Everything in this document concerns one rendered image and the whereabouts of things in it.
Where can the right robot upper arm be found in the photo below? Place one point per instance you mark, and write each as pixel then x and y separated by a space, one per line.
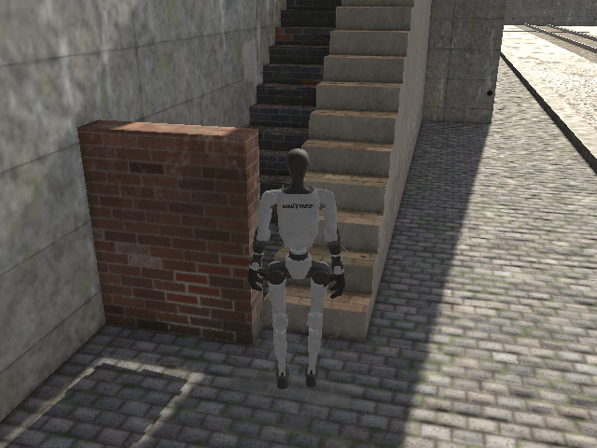
pixel 327 198

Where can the robot right shin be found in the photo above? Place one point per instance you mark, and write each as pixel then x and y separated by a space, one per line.
pixel 314 343

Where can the right robot forearm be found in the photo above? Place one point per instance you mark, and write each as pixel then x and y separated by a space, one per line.
pixel 335 255

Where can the left robot forearm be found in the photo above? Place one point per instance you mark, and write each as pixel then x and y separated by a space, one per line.
pixel 257 253

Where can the left robot upper arm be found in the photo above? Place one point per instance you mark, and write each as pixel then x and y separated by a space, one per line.
pixel 268 199

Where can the robot shin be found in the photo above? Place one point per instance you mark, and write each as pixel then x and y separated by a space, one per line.
pixel 314 343
pixel 280 345

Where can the robot left shin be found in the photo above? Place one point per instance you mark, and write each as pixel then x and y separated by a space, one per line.
pixel 280 345

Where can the left robot hand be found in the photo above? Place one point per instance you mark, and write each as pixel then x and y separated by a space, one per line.
pixel 252 278

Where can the right robot hand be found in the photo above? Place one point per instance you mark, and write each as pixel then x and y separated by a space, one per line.
pixel 340 284

